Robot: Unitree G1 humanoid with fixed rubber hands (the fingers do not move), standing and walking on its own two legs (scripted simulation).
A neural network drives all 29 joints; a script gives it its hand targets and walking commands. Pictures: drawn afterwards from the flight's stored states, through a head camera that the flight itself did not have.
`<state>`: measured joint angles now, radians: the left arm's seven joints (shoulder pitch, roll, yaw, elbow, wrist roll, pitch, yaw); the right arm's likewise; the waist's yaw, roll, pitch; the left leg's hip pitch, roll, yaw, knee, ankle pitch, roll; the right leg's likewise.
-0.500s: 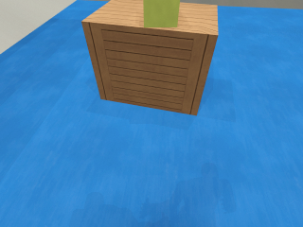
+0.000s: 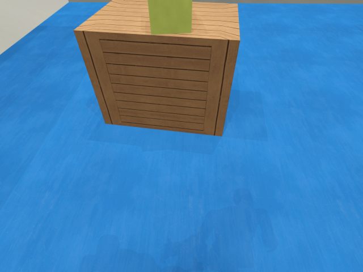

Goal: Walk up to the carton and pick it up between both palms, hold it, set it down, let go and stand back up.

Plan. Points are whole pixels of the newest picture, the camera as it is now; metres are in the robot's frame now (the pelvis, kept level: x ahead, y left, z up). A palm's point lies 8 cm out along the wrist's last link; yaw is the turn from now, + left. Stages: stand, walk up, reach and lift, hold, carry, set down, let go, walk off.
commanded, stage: walk up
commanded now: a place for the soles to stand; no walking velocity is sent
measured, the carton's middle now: (168, 5) +1.47 +0.05 +0.08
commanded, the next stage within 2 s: none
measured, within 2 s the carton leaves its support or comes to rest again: neither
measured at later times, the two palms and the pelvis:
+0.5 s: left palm out of the picture +0.17 +0.30 -0.12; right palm (310, 243) +0.23 -0.31 -0.11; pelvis +0.15 +0.00 -0.01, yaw -3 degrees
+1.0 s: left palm (88, 181) +0.43 +0.30 -0.12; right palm (292, 228) +0.27 -0.29 -0.13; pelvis +0.32 +0.01 -0.02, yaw -11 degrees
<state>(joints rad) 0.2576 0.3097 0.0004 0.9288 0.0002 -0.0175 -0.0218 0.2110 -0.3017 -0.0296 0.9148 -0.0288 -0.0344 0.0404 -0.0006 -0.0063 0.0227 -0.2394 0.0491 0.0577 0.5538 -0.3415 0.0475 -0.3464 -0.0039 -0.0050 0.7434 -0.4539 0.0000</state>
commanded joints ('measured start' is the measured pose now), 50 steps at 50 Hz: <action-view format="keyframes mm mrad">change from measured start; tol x32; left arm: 1 -91 276 104 -111 35 -68 -28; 6 424 393 164 25 50 -98 13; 41 -33 298 97 -94 17 -71 5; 50 272 475 157 -42 1 -111 63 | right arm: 1 16 -382 -137 -48 -20 -43 -3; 50 2 -312 -93 -199 26 7 5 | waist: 1 -57 165 94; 6 211 -321 5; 25 -43 -124 15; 28 -120 341 -83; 50 107 -29 -49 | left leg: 1 132 298 -313 -386 -367 182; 7 -661 -33 -152 628 -151 -17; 22 -349 30 -37 106 92 -42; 26 153 -23 5 -57 92 14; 28 378 331 -626 -310 -190 124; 38 19 232 -218 -403 -173 117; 46 -23 154 15 22 440 99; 50 -489 -25 -176 682 -199 -8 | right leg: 1 -243 -79 1 48 -41 0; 4 340 -6 -87 -216 102 -38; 6 553 -275 559 -520 -264 -113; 22 305 -256 198 -366 532 -196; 30 -355 -24 113 500 18 -54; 46 168 5 -136 -239 271 -50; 50 420 -475 610 -446 149 -306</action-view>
